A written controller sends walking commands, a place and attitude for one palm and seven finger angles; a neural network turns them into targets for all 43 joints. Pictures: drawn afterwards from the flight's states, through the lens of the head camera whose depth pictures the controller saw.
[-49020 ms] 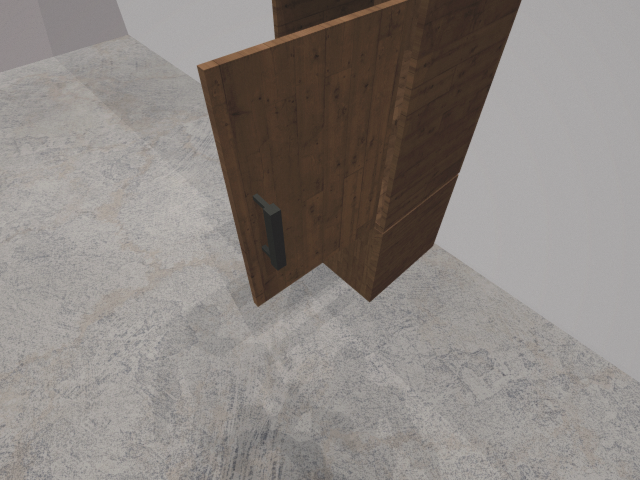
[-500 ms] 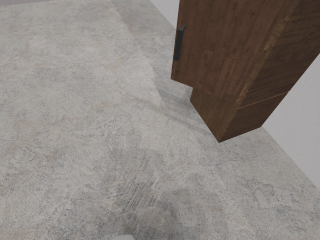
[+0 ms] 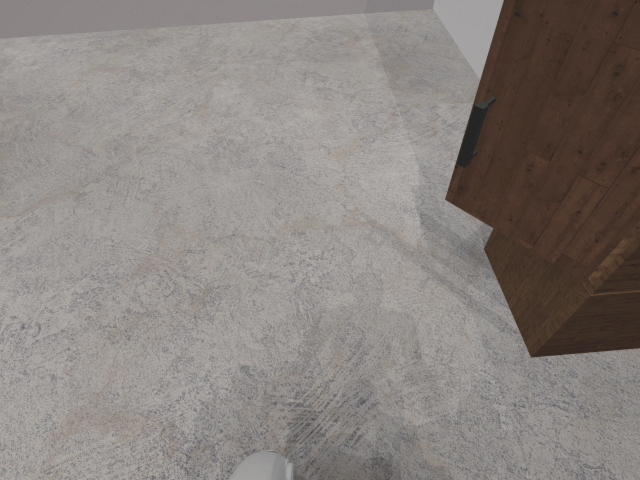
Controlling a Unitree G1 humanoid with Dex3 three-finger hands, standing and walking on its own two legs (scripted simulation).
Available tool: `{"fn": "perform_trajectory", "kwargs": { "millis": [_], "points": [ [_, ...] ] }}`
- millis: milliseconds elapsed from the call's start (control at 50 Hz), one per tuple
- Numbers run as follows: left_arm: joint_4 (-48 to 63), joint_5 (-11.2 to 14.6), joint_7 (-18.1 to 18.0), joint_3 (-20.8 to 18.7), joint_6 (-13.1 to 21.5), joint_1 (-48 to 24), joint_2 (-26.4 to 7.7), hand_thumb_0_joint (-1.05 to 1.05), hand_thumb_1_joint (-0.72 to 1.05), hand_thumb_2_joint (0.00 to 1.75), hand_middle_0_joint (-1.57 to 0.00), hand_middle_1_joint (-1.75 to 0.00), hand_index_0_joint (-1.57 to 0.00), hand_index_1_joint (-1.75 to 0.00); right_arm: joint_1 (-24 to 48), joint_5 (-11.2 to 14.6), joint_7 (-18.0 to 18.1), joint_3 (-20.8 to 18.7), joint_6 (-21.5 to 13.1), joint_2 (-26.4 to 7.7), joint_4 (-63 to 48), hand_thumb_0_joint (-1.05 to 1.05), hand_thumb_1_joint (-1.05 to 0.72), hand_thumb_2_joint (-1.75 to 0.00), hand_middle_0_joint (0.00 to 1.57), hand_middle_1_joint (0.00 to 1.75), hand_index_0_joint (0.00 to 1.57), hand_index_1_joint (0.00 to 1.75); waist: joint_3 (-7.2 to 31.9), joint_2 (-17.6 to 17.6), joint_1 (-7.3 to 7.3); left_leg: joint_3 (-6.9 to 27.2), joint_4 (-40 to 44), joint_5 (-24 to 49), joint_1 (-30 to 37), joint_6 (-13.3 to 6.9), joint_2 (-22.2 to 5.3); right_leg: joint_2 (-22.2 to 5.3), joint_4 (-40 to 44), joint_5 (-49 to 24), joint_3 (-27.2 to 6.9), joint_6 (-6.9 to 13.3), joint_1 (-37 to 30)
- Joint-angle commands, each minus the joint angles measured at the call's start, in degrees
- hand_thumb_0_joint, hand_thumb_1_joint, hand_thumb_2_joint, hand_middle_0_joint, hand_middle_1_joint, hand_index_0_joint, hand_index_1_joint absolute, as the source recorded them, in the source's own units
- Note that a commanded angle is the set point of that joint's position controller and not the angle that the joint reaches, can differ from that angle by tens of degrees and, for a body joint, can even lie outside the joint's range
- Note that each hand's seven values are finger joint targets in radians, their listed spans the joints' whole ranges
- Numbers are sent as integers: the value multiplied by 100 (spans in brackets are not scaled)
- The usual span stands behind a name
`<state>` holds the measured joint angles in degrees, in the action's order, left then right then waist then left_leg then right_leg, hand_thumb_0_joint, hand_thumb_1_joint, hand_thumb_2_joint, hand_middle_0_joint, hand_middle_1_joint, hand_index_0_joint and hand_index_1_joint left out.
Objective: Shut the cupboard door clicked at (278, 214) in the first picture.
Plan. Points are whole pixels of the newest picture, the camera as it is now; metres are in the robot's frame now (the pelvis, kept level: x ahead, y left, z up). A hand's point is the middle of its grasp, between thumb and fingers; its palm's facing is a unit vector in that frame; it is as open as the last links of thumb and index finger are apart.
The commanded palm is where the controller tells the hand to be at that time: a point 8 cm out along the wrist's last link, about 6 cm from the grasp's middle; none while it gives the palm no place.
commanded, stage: walk to a spot facing it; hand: left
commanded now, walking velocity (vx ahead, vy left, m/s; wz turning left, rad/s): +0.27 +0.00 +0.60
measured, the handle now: (476, 132) +0.85 -0.35 -0.08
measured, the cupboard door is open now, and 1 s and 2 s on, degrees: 39 39 39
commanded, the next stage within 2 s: turn to face it in 0.22 s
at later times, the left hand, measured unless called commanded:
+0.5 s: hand out of the picture +0.13 +0.26 -0.18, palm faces +0.31 -0.92 -0.22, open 7.4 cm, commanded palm none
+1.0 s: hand (187, 370) +0.32 +0.25 -0.17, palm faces -0.01 -0.97 -0.23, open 7.4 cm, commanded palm none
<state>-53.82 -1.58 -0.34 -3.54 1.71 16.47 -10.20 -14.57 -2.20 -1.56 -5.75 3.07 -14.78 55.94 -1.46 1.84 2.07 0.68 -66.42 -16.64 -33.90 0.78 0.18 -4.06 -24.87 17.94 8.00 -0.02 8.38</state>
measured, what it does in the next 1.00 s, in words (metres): walks ahead: left foot, then right foot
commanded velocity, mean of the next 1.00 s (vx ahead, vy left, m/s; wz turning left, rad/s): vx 0.06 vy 0.00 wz -0.25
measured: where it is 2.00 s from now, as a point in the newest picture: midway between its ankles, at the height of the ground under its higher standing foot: (302, 454)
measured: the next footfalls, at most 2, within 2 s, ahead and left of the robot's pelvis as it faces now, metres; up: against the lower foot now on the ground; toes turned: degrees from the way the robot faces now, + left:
left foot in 0.28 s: +0.19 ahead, +0.14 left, +0.00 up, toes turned +20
right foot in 0.72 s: +0.31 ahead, -0.05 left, +0.00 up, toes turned +0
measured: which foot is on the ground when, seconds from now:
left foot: up 0.00-0.26, down 0.28-0.76, up 0.78-1.00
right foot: down 0.00-0.28, up 0.30-0.70, down 0.72-1.00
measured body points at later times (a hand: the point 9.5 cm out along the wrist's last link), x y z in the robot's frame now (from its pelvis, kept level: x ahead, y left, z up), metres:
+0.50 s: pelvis +0.16 +0.06 -0.01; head +0.20 +0.09 +0.44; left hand +0.11 +0.31 -0.16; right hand +0.33 -0.13 -0.14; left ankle +0.15 +0.13 -0.74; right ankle +0.20 -0.10 -0.67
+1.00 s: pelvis +0.26 +0.05 +0.00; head +0.31 +0.05 +0.44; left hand +0.32 +0.30 -0.15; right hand +0.33 -0.20 -0.15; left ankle +0.25 +0.21 -0.68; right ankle +0.27 -0.05 -0.74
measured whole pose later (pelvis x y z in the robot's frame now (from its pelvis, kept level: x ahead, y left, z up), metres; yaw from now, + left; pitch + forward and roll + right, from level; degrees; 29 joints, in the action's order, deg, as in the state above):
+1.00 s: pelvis +0.26 +0.05 +0.00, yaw -4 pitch +1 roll +1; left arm -53.8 -1.5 -0.3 -4.3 -2.0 13.3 -10.4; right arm -8.6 -0.9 1.6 -3.3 2.8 -12.1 54.1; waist -5.3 0.0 -0.4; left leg 0.2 -56.7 -23.6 -26.4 3.7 -3.2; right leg 2.3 -27.6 13.0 -2.7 2.2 15.8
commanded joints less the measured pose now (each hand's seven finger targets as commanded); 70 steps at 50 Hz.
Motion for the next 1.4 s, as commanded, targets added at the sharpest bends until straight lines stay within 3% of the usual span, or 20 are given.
{"fn": "perform_trajectory", "kwargs": {
  "millis": [0, 140, 220, 240, 260, 280, 340, 400, 600, 680, 700, 720, 740, 820, 1020, 1080, 1120, 1140, 1240, 1380],
  "points": [
    [83, -5, -78, -136, 266, 506, -725, 0, 90, 90, -20, -30, -20, -30, 517, 52, -131, 92, -197, 38, -612, 0, -90, -90, 20, 30, 20, 30, -389, -967, -164, -218, 177, 407, -925, 62, -303, -1267, 1144, -2158, -188, 385, -708],
    [-152, -25, -99, -139, 248, 1202, -963, 0, 90, 90, -20, -30, -20, -30, 1601, 53, -200, 299, -267, 80, -996, 0, -90, -90, 20, 30, 20, 30, -403, -1153, -477, -948, 2401, 142, -379, -195, -134, -1487, 581, -4585, 449, 369, -1582],
    [23, 44, -68, -224, 231, 843, -1385, 0, 90, 90, -20, -30, -20, -30, 95, 22, -93, 172, -350, -417, -704, 0, -90, -90, 20, 30, 20, 30, 584, -1022, 353, -1208, 3447, 409, 2454, -558, 374, -1474, -1713, -5359, 930, 133, -713],
    [149, 80, -13, -222, 230, 778, -1284, 0, 90, 90, -20, -30, -20, -30, -684, -23, -22, 39, -375, -921, -540, 0, -90, -90, 20, 30, 20, 30, 1240, -358, 755, -308, 3647, 1132, 4273, -865, -382, -1257, -3239, -3475, 861, -42, 663],
    [458, 128, 57, -155, 204, 671, -875, 0, 90, 90, -20, -30, -20, -30, -1241, -32, 20, -129, -394, -1726, -456, 0, -90, -90, 20, 30, 20, 30, 1747, 1008, 804, 2496, 3806, 2937, 5344, -1690, -2386, -260, -5237, 1507, 466, -323, 2585],
    [724, 112, 2, -170, 156, 115, -960, 0, 90, 90, -20, -30, -20, -30, -1349, 106, 76, -137, -376, -1819, -395, 0, -90, -90, 20, 30, 20, 30, 1530, 160, 814, 2567, 4116, 3482, 4957, -1905, -2723, -324, -5515, 1520, -432, -223, 2993],
    [269, 37, -45, -126, -2, 320, -548, 0, 90, 90, -20, -30, -20, -30, -100, 84, 288, 213, -543, -784, -616, 0, -90, -90, 20, 30, 20, 30, 434, 398, 122, 1036, 4610, 3184, 2853, -1126, -1934, -573, -5071, 561, -866, -222, 2506],
    [-188, 30, -50, -37, -213, 953, -270, 0, 90, 90, -20, -30, -20, -30, 301, 123, 338, 375, -607, -347, -489, 0, -90, -90, 20, 30, 20, 30, 302, 234, -347, 122, 4831, 3499, 2219, -914, -1522, -415, -4243, 53, -847, -268, 1843],
    [158, -2, 42, -135, -408, 45, -283, 0, 90, 90, -20, -30, -20, -30, 325, 62, 392, 212, -392, -361, -172, 0, -90, -90, 20, 30, 20, 30, -318, 553, -295, -542, 4582, 2561, 2230, -975, -1846, 36, -2107, -275, -521, -113, 1483],
    [199, -26, 89, -213, -336, 329, -398, 0, 90, 90, -20, -30, -20, -30, 371, 70, 397, 126, -318, -518, -187, 0, -90, -90, 20, 30, 20, 30, -118, 404, -461, -790, 3433, 2750, 2444, -624, -1718, 278, -1017, -738, -320, 63, 772],
    [119, -44, 80, -261, -256, 729, -669, 0, 90, 90, -20, -30, -20, -30, 389, 122, 382, 107, -322, -487, -236, 0, -90, -90, 20, 30, 20, 30, 166, -117, -641, -1097, 2381, 2443, 2188, -330, -1290, 17, -457, -2311, -892, 270, 130],
    [41, -98, 14, -353, -156, 1017, -1187, 0, 90, 90, -20, -30, -20, -30, 324, 191, 358, 120, -346, -171, -395, 0, -90, -90, 20, 30, 20, 30, 490, -1517, -681, -1401, 713, 10, 958, 55, -415, -1320, -27, -4758, -2737, 987, -767],
    [-13, 22, -61, -362, -128, 1245, -1359, 0, 90, 90, -20, -30, -20, -30, 493, 199, 374, 200, -273, -132, -573, 0, -90, -90, 20, 30, 20, 30, 870, -1673, -790, -508, -239, -2159, 382, 169, 4, -1796, 309, -5649, -3565, 1586, -1120],
    [372, 23, -160, -309, -206, -34, -992, 0, 90, 90, -20, -30, -20, -30, 596, 144, 340, 191, -184, -92, -527, 0, -90, -90, 20, 30, 20, 30, 543, -449, -324, 137, -354, -958, 257, 233, -421, -1117, 392, -3255, -2640, 1343, -193],
    [506, -27, -28, -432, -310, -334, -1272, 0, 90, 90, -20, -30, -20, -30, 437, 193, 354, 209, -227, -102, -706, 0, -90, -90, 20, 30, 20, 30, 439, -1129, -301, -186, 2439, -637, 1154, 322, -152, -617, 172, -2906, -2657, 1041, 134],
    [608, 41, -24, -414, -376, -635, -1191, 0, 90, 90, -20, -30, -20, -30, -126, 200, 381, 193, -322, -257, -579, 0, -90, -90, 20, 30, 20, 30, 517, -907, -5, -159, 4101, 455, 2519, 275, -181, -269, -310, -2094, -2631, 591, 1007],
    [839, 113, 57, -287, -411, -449, -648, 0, 90, 90, -20, -30, -20, -30, -317, 55, 405, 48, -378, -1190, -657, 0, -90, -90, 20, 30, 20, 30, 488, 1740, -19, 2020, 5186, 1159, 3241, -650, -2489, 915, -2295, 1545, -1242, -33, 2473],
    [910, 47, 92, -290, -414, -697, -881, 0, 90, 90, -20, -30, -20, -30, -331, 22, 420, 53, -356, -1232, -701, 0, -90, -90, 20, 30, 20, 30, 331, 1189, 96, 2202, 5183, 1301, 2673, -1071, -2883, 671, -3406, 1829, -1165, -103, 2403],
    [748, 52, 231, -291, -488, -620, -766, 0, 90, 90, -20, -30, -20, -30, 180, 26, 434, 206, -387, -751, -802, 0, -90, -90, 20, 30, 20, 30, 274, 833, -263, 118, 4658, 3221, 2854, -730, -1814, 332, -4083, 748, -848, -326, 2367],
    [944, 45, 273, -200, -471, -1141, -682, 0, 90, 90, -20, -30, -20, -30, -223, 32, 359, 89, -340, -909, -582, 0, -90, -90, 20, 30, 20, 30, 302, 1100, 30, -471, 4335, 3471, 3092, -738, -2007, 307, -2230, 684, -356, -202, 1692]
  ]
}}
